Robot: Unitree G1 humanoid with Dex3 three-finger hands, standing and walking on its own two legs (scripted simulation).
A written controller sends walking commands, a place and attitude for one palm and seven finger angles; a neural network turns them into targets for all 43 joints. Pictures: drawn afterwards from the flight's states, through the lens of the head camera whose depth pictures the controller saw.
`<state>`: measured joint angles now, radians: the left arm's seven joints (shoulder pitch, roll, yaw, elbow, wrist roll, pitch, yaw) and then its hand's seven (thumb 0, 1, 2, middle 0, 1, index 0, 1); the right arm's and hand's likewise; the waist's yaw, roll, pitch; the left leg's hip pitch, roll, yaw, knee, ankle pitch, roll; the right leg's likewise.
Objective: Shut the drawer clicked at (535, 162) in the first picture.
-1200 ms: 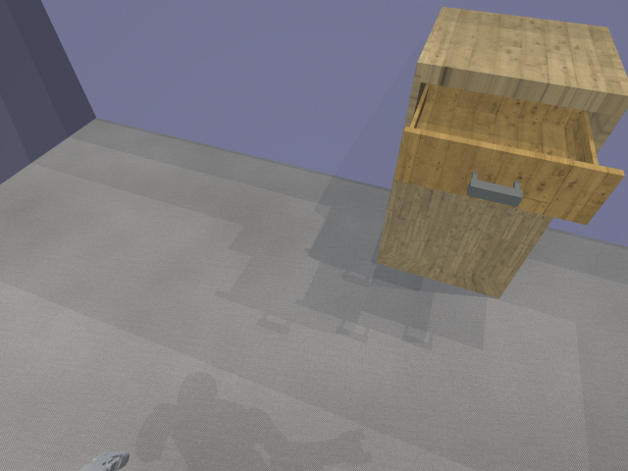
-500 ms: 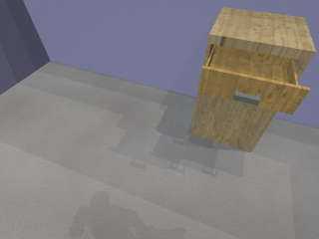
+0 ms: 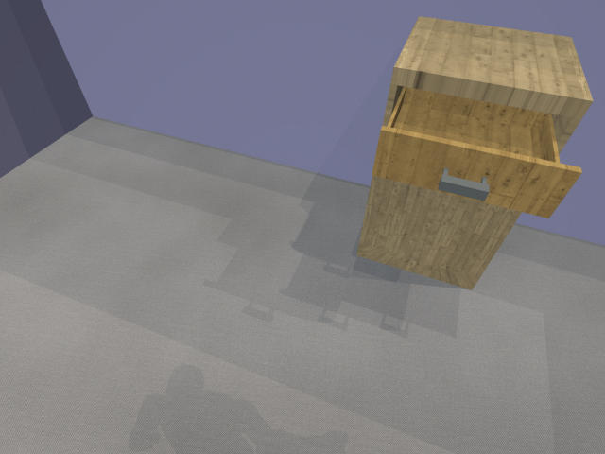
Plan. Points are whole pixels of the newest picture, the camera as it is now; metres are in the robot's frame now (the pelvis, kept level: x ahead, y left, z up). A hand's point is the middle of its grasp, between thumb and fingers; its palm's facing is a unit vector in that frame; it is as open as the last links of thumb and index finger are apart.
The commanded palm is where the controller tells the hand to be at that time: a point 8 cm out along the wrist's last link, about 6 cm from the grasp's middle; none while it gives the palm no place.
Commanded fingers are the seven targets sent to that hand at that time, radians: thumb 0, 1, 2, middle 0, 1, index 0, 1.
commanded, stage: look at it before walking up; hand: left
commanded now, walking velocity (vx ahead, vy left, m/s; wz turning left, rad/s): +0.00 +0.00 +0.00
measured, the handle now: (463, 181) +0.72 -0.34 -0.07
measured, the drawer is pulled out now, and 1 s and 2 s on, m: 0.23 0.23 0.23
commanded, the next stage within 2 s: walk to a spot facing it in 0.24 s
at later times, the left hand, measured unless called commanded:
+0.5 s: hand out of the picture +0.08 +0.25 -0.16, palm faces -0.06 -0.94 -0.32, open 7.4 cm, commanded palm none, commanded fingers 0.00 0.90 0.90 -0.20 -0.30 -0.20 -0.30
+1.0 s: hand out of the picture +0.07 +0.18 -0.17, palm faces -0.23 -0.95 -0.23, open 7.4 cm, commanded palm none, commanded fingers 0.00 0.90 0.90 -0.20 -0.30 -0.20 -0.30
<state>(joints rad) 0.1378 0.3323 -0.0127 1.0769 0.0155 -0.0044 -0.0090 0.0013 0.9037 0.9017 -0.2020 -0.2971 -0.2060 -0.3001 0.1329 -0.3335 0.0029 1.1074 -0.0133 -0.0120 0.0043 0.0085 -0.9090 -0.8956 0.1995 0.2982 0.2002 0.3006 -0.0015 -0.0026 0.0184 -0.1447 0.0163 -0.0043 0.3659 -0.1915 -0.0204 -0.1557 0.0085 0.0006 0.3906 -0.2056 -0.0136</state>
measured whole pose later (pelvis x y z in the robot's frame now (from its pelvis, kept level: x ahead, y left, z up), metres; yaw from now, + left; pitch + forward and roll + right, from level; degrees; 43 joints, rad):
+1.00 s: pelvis -0.02 +0.00 -0.01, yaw -17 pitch +1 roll +2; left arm 0.29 0.19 0.04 0.92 0.03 0.04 -0.01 0.00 0.90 0.90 -0.20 -0.30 -0.21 -0.30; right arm 0.14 -0.23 -0.06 0.94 -0.02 0.04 -0.02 0.01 -0.91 -0.90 0.20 0.30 0.20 0.30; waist 0.04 0.00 0.06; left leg -0.45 0.04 -0.01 0.97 -0.38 -0.07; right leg -0.32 0.08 0.12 0.49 -0.18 -0.05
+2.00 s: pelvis -0.03 +0.05 -0.02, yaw -54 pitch +0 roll -1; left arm 0.19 0.25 0.07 0.89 0.02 0.08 -0.02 0.00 0.90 0.90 -0.20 -0.30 -0.21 -0.30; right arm 0.20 -0.20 -0.04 0.88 -0.02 0.01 -0.02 0.01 -0.91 -0.90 0.20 0.30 0.20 0.30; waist 0.00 -0.05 0.03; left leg -0.31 0.04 0.08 0.60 -0.29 -0.01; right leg -0.39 0.08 0.13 0.69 -0.36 0.01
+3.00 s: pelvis +0.04 -0.22 -0.03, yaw -81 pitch -1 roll -2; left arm 0.43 0.17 0.05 1.12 0.02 -0.03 0.00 0.00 0.91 0.90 -0.20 -0.30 -0.20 -0.30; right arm 0.10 -0.16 -0.04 0.94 -0.04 -0.06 0.02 0.01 -0.91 -0.90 0.20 0.30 0.20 0.30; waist 0.05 -0.04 0.05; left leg -0.42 0.08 0.15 0.65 -0.20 0.04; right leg -0.09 0.01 0.00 0.72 -0.49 -0.02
